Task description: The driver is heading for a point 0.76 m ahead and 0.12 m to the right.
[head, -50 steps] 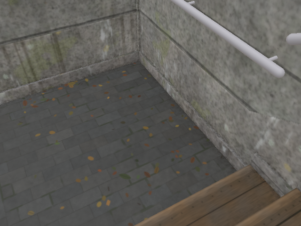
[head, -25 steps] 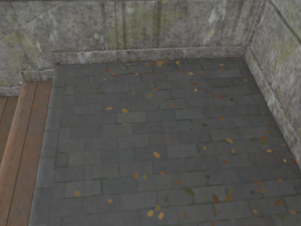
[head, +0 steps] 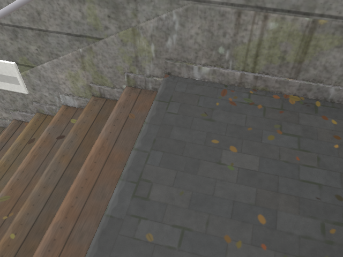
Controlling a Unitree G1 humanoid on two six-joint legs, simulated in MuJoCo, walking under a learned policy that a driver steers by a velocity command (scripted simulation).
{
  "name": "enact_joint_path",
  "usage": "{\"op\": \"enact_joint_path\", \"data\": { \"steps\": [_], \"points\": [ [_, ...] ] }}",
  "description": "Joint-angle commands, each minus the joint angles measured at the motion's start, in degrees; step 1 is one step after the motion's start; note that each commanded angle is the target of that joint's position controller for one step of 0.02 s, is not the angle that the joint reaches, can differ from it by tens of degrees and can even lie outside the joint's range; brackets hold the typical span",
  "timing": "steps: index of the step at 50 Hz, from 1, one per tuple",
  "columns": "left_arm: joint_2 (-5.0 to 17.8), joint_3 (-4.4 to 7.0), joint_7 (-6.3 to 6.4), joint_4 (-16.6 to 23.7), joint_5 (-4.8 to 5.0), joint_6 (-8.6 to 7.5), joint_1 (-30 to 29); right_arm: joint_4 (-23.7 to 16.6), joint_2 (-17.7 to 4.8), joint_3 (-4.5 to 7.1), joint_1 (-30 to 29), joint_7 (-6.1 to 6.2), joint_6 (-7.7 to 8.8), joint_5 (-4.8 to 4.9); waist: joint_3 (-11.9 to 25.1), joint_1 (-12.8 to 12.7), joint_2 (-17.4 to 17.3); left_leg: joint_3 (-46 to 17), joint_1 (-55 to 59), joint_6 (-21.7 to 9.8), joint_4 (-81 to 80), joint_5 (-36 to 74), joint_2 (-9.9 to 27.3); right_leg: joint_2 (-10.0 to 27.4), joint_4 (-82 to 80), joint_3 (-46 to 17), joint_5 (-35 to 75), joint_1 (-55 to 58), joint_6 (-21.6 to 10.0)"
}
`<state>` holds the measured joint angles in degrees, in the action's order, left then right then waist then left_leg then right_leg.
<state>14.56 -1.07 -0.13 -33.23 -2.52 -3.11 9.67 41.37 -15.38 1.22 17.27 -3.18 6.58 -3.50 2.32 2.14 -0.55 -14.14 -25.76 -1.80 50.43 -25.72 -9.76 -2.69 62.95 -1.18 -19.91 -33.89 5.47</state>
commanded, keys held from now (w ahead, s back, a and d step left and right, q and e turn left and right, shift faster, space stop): q+shift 0.16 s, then shift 0.04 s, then e+shift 0.10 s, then w+e+shift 0.70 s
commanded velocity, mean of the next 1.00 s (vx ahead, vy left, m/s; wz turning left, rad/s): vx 0.48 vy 0.00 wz -0.18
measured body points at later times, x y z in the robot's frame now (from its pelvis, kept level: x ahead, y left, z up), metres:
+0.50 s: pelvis +0.05 -0.06 +0.04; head +0.06 -0.06 +0.49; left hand +0.02 +0.20 -0.09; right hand +0.25 -0.25 -0.07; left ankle +0.05 +0.13 -0.63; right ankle +0.00 -0.11 -0.70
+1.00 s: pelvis +0.29 -0.04 -0.03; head +0.32 -0.06 +0.41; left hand +0.54 +0.18 -0.12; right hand +0.16 -0.30 -0.17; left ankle +0.09 +0.10 -0.70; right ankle +0.43 -0.16 -0.73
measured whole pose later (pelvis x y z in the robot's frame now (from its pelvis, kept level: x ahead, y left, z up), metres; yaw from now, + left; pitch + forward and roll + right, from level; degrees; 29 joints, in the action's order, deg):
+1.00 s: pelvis +0.29 -0.04 -0.03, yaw -15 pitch +0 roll +4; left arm 19.2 5.0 -5.1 -44.3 -2.3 1.3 3.0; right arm 56.7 -16.4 3.6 25.6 0.9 6.7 -1.0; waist -4.3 1.9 3.0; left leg 14.7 4.1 1.5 40.6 -43.9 -0.4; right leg 3.1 38.4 3.1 26.2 -35.8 -7.4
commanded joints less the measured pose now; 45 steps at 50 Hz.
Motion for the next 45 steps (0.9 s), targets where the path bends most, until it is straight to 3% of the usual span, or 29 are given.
{"op": "enact_joint_path", "data": {
  "steps": [1,2,3,4,5,7,8,9,10,13,15,17,18,19,20,22,26,27,30,33,34,35,36,37,38,39,41,43,45],
  "points": [
    [4.55,2.05,1.51,3.67,3.14,-0.84,3.89,-3.44,-9.57,3.22,-0.88,-0.17,-0.01,1.87,3.09,-3.01,-4.35,-28.33,11.18,-16.91,-5.71,47.87,16.00,-2.14,-15.08,-0.32,2.20,0.20,-1.51],
    [7.54,3.38,2.00,0.36,3.44,-1.55,15.36,-7.07,-8.86,2.73,-8.86,-1.54,-0.50,2.17,4.03,-9.33,-1.05,-22.29,-4.55,-13.35,-0.59,49.93,11.08,-0.96,-18.35,0.27,22.94,19.37,-5.86],
    [16.07,5.97,2.24,-0.86,3.57,-2.25,19.10,-7.63,0.77,0.08,-2.67,-2.35,-1.13,1.08,14.47,-5.57,14.08,-6.06,-25.39,-2.35,15.08,21.64,-1.74,12.12,-25.21,-19.88,53.48,46.41,-23.85],
    [16.11,6.59,0.61,0.06,-0.99,-2.61,21.38,-7.99,-2.11,0.91,-0.94,-2.22,-1.83,2.14,13.47,-7.23,11.06,-0.01,-42.67,4.77,32.37,-15.94,-7.00,24.93,-29.10,-35.89,70.74,53.80,-35.57],
    [14.07,6.18,-0.93,-1.52,-2.69,-2.52,21.82,-7.11,-5.65,2.12,-2.39,-0.94,-2.86,2.14,4.89,-7.32,0.10,-0.05,-50.26,8.05,40.82,-13.33,-2.31,28.14,-30.72,-37.54,68.17,48.32,-35.97],
    [6.37,3.83,-3.34,-0.15,2.50,-0.33,5.09,-2.87,-9.60,2.69,1.93,1.08,-5.36,1.65,1.65,-0.53,0.30,1.87,-42.90,9.56,46.28,-0.51,5.75,23.47,-34.82,-24.53,47.86,28.08,-28.88],
    [4.70,3.07,-2.92,1.70,3.52,-0.38,-0.96,-2.74,-8.49,1.98,2.53,1.04,-5.14,0.14,2.63,1.73,-0.22,4.48,-36.12,9.83,49.05,4.92,7.37,20.41,-35.67,-17.29,46.99,20.36,-25.42],
    [3.76,2.53,-2.32,1.40,2.76,0.06,-3.27,-3.31,-6.26,0.66,2.21,0.35,-4.62,-1.87,5.62,2.71,0.32,7.25,-28.88,9.51,52.84,7.83,8.50,18.03,-36.82,-13.81,44.92,14.51,-24.53],
    [5.00,2.63,-1.22,2.01,1.45,0.09,-5.93,-4.03,-4.32,-0.05,0.15,-0.18,-4.26,-1.87,5.02,2.23,-1.74,8.33,-27.06,8.59,52.57,12.15,7.80,14.17,-37.99,-8.78,41.20,11.59,-23.20],
    [9.46,2.70,0.28,-0.69,0.12,-1.64,1.63,-4.68,-7.79,0.97,-3.72,0.59,-3.47,1.04,1.72,-2.14,0.93,5.51,-27.17,7.81,48.37,17.34,4.86,12.02,-40.04,-4.12,39.17,14.22,-22.31],
    [5.63,0.70,-2.41,-4.42,0.12,-1.91,4.72,-2.67,-7.00,0.72,-1.64,1.92,-3.43,0.96,2.10,-1.18,2.37,1.79,-30.03,9.17,42.35,16.92,5.24,12.25,-37.32,-4.86,40.75,22.01,-19.68],
    [9.93,2.49,-4.83,-8.74,0.24,-2.80,13.69,-2.21,-8.93,1.34,-3.46,2.33,-3.43,-2.07,0.22,-4.93,5.90,3.39,-35.80,9.00,32.24,13.06,6.45,13.45,-44.16,-9.82,4.58,29.82,-20.23],
    [8.39,3.33,0.60,-9.72,5.33,0.09,13.81,-6.31,-3.48,0.62,-16.65,3.28,-8.30,1.45,-1.97,-4.26,-4.51,10.56,-32.44,7.41,14.75,15.39,11.15,13.24,-45.12,-10.01,5.73,32.64,-18.29],
    [12.88,3.30,-3.67,-11.03,0.03,-2.16,15.61,-3.76,-3.44,-1.07,-6.88,2.30,-5.66,-2.26,-1.35,-6.06,10.13,6.79,-32.30,8.33,19.12,9.94,8.27,14.40,-48.23,-14.75,-14.74,29.79,-22.54],
    [12.82,3.82,-4.54,-12.08,-0.65,-3.20,15.13,-3.36,-4.39,-0.62,-7.02,2.11,-4.80,-2.21,-2.77,-6.23,8.75,5.83,-32.66,7.30,16.36,11.76,9.31,16.57,-48.98,-19.23,-19.78,29.54,-24.24],
    [7.88,1.54,-4.77,-13.35,-1.49,-4.45,13.08,-5.08,-3.01,-1.78,-12.26,2.16,-4.04,-3.00,-1.24,-5.50,4.98,8.87,-29.09,6.76,11.63,10.70,12.18,17.84,-48.80,-22.79,-17.33,29.65,-25.40],
    [8.51,1.14,-4.15,-13.73,-1.39,-5.49,10.88,-8.05,-1.44,-3.45,-16.84,1.94,-3.71,-1.14,-3.01,-6.96,5.01,15.06,-11.35,6.82,1.24,3.75,10.71,12.72,-46.89,-18.45,-10.13,22.72,-24.29],
    [13.43,4.90,-1.55,-15.76,3.68,-1.31,17.86,-6.77,-5.84,-0.44,-22.46,2.36,-5.42,4.83,-8.87,-9.16,-0.05,14.36,-13.66,6.19,-7.10,7.65,11.01,11.40,-48.50,-17.17,-2.24,24.74,-21.85],
    [13.52,6.07,-0.48,-15.18,1.85,2.05,20.52,-4.63,-5.11,-1.03,-16.18,2.63,-5.88,2.47,-2.97,-7.44,7.43,11.76,-10.04,3.74,-5.61,8.90,10.56,14.42,-41.82,-22.85,17.84,36.15,-23.77],
    [10.68,6.64,-1.50,-12.61,1.42,1.97,14.96,-1.93,-6.32,0.13,-11.04,3.25,-4.63,2.41,-3.00,-3.56,4.36,12.25,1.92,1.57,-8.04,9.83,9.50,12.55,-35.19,-22.09,22.60,27.99,-22.96],
    [11.33,6.98,-2.14,-11.23,1.87,1.88,9.84,0.52,-5.03,0.35,-3.43,3.68,-4.24,2.06,-1.08,1.57,2.48,12.92,15.55,0.82,-12.65,9.32,7.84,9.56,-28.34,-18.95,25.48,18.37,-21.17],
    [10.40,7.29,-2.74,-9.40,2.80,1.57,4.01,4.20,-7.43,1.72,9.36,3.80,-3.73,0.78,1.00,9.33,-1.82,9.29,33.88,-1.00,-18.27,7.64,10.17,4.31,-13.98,-13.66,23.23,4.83,-17.65],
    [4.53,6.38,-2.24,-7.79,2.80,1.11,2.93,6.81,-11.55,3.07,15.89,4.18,-3.61,-0.32,0.77,10.01,-14.63,-5.12,47.50,-3.71,-23.95,6.67,22.96,-2.66,7.29,-5.50,-8.03,-12.59,-15.32],
    [5.00,5.70,-0.97,-5.62,2.18,1.16,4.51,4.93,-11.39,3.48,10.66,4.22,-3.35,1.12,-1.79,5.50,-11.86,-17.70,43.28,-7.82,-29.80,2.34,32.20,0.10,10.81,-1.58,-11.40,-23.77,-15.27],
    [6.86,6.09,-0.86,-7.03,0.68,1.97,2.26,3.68,-8.04,3.00,5.88,4.16,-3.70,1.65,-7.35,4.51,-0.54,-18.21,36.73,-10.76,-32.07,-8.34,34.61,5.93,10.14,-4.50,-7.11,-25.39,-14.90],
    [7.35,6.38,-1.67,-7.88,1.06,2.39,2.19,2.77,-6.15,2.63,1.84,3.87,-3.69,1.65,-10.95,2.47,1.08,-14.37,30.93,-10.68,-33.43,-5.54,32.45,7.21,7.15,-4.77,-3.89,-22.31,-13.50],
    [8.59,7.47,-2.96,-8.54,1.21,3.97,1.53,4.50,-5.47,2.23,-1.88,3.64,-2.57,1.41,-16.11,-1.34,-0.25,-1.58,21.86,-7.85,-32.30,3.13,27.86,9.66,-0.22,-7.29,9.23,-17.01,-11.20],
    [6.96,7.53,-3.49,-9.02,1.74,4.42,0.24,6.47,-3.86,2.81,-3.40,3.08,-0.34,1.12,-13.58,-2.82,-6.81,14.98,13.79,-2.10,-30.09,6.99,18.43,6.37,-10.89,-0.62,26.01,-6.08,-10.67],
    [2.89,6.13,-4.80,-8.10,-0.98,4.26,-3.51,10.46,-1.69,2.32,0.81,4.21,2.03,4.27,-10.66,-3.28,-4.36,20.90,7.84,-0.21,-24.20,6.30,17.08,4.50,-19.17,2.69,46.20,4.64,-11.96]
  ]
}}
